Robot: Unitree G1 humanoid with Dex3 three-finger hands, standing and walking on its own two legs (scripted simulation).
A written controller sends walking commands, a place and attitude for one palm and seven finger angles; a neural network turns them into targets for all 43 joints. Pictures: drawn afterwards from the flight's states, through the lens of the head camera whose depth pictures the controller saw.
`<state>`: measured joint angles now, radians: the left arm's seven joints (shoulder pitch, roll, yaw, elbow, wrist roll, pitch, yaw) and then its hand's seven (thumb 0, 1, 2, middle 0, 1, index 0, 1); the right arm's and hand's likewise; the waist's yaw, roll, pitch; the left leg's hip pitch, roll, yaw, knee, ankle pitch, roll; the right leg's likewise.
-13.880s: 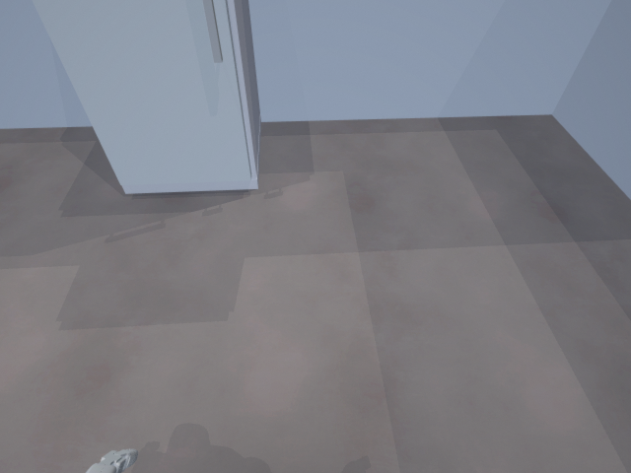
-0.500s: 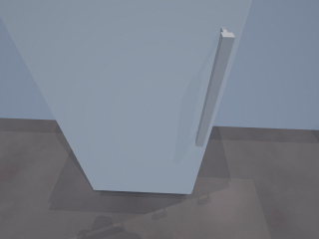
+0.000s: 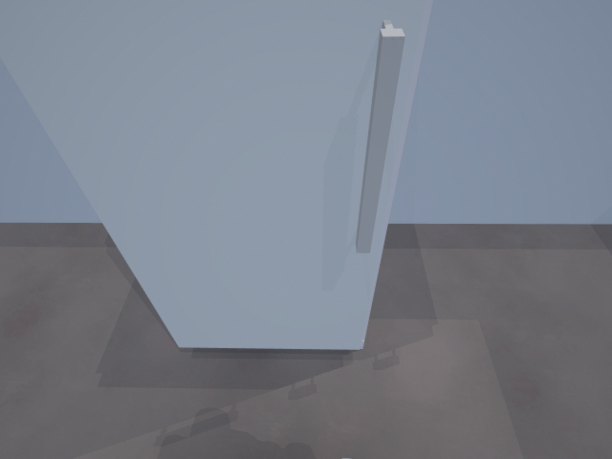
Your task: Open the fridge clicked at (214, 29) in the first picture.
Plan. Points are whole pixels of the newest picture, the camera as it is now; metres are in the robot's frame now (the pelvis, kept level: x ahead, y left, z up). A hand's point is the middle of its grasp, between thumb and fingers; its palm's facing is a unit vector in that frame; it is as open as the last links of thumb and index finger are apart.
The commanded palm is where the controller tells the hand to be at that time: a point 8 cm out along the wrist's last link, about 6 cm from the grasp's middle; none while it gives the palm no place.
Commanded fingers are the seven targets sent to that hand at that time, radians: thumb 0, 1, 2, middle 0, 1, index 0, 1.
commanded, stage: look again from close up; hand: right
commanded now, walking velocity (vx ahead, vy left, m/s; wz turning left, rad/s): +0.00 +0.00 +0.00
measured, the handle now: (372, 158) +0.55 -0.08 +0.11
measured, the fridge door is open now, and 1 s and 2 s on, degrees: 0 0 0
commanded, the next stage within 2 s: shuffle to correct the standing spot in 1.42 s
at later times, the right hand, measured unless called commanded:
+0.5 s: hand out of the picture +0.14 -0.28 -0.14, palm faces -0.13 +0.92 -0.36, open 7.4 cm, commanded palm none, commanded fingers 0.00 -0.90 -0.90 0.20 0.30 0.20 0.30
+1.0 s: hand out of the picture +0.03 -0.22 -0.15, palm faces -0.11 +0.95 -0.31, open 7.4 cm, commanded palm none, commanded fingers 0.00 -0.90 -0.90 0.20 0.30 0.20 0.30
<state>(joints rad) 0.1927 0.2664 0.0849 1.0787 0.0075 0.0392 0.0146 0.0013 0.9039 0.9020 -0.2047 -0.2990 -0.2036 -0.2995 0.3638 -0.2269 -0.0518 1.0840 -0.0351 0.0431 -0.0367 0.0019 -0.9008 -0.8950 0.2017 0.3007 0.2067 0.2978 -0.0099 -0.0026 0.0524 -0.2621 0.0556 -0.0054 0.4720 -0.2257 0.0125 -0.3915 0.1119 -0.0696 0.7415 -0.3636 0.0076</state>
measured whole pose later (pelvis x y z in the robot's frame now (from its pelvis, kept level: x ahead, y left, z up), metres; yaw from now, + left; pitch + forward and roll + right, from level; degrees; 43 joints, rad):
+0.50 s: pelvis +0.00 -0.04 +0.01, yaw +5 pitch +1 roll +0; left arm 0.22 0.30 0.03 1.08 0.01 -0.02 0.02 0.00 0.90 0.90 -0.21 -0.30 -0.21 -0.30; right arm 0.06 -0.38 -0.03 1.01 0.00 0.01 -0.02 0.00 -0.90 -0.90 0.20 0.30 0.20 0.30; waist 0.05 0.03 0.07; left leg -0.08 0.04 -0.04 0.35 -0.25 -0.02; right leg -0.19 0.10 -0.04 0.36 -0.18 -0.10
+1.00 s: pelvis -0.02 +0.01 +0.02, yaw +4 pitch -1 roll +0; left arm 0.05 0.33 0.00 1.11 0.01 -0.01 0.00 0.00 0.90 0.90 -0.21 -0.30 -0.20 -0.30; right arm 0.20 -0.31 0.03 1.10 -0.02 -0.01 -0.01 0.01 -0.90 -0.89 0.20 0.30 0.21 0.30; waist -0.01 0.01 0.04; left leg -0.05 -0.01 -0.01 0.31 -0.25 0.01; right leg -0.16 0.04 -0.01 0.31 -0.15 -0.03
